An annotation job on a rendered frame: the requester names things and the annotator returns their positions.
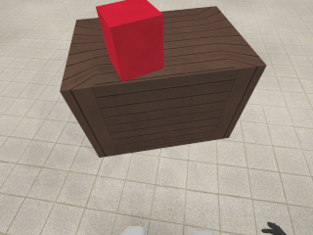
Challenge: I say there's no carton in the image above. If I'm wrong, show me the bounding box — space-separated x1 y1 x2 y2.
96 0 163 82

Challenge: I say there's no pedestal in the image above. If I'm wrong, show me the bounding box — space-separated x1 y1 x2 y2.
60 6 266 158

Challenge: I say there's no robot right hand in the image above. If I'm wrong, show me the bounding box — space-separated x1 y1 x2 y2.
261 221 287 235

